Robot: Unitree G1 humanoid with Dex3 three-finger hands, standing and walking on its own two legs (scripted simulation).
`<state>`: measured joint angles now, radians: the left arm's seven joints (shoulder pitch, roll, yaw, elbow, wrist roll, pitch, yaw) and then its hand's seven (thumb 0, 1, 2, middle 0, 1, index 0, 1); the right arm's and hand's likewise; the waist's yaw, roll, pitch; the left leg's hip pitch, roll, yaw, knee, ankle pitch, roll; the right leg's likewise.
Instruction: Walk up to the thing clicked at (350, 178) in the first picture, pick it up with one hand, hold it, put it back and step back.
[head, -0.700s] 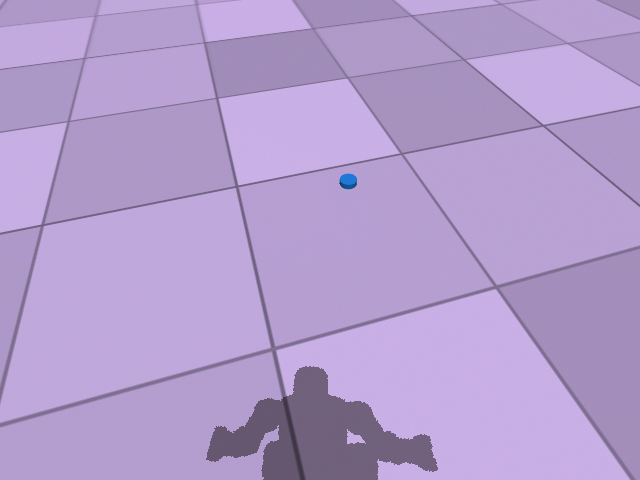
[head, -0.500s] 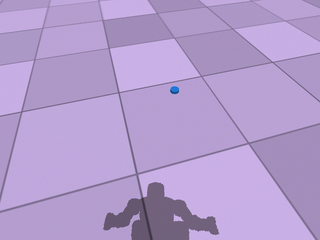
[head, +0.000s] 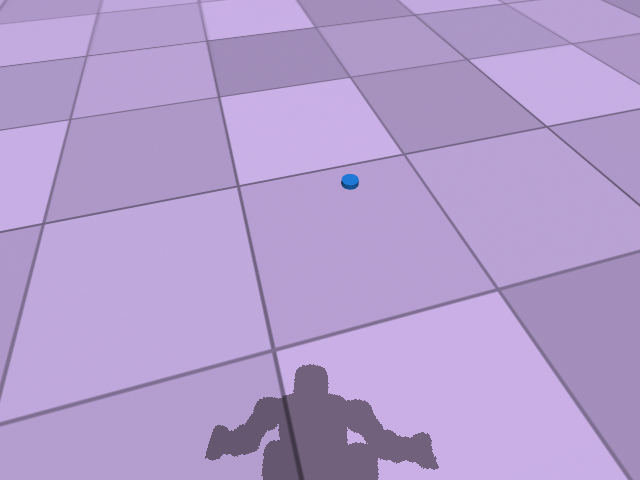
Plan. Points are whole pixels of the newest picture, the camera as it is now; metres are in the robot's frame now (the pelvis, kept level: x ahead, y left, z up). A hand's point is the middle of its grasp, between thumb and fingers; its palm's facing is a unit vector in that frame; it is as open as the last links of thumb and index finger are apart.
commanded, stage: stand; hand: left
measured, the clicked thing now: (350, 181) +1.49 -0.07 -0.77
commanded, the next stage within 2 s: walk up in 0.42 s
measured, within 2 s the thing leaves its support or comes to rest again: neither
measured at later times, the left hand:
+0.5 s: hand out of the picture +0.08 +0.26 -0.15, palm faces -0.04 -0.94 -0.34, open 7.4 cm
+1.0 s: hand (217, 432) +0.21 +0.18 -0.15, palm faces -0.11 -0.93 -0.36, open 7.4 cm
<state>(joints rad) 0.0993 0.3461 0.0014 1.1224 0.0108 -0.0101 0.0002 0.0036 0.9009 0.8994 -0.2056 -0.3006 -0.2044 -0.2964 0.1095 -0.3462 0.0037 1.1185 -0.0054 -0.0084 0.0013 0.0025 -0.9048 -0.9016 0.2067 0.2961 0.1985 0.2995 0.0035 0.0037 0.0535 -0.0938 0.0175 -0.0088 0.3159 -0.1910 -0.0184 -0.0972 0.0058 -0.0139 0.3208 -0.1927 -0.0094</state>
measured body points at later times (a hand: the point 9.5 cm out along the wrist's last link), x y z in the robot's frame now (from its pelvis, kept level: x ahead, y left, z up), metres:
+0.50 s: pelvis +0.01 +0.00 +0.00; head +0.01 -0.01 +0.45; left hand +0.08 +0.31 -0.13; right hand +0.08 -0.31 -0.13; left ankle -0.01 +0.13 -0.75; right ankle -0.02 -0.11 -0.74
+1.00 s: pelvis +0.16 -0.09 -0.01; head +0.17 -0.09 +0.44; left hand +0.21 +0.23 -0.13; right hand +0.22 -0.42 -0.12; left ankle +0.28 +0.03 -0.72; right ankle +0.11 -0.20 -0.75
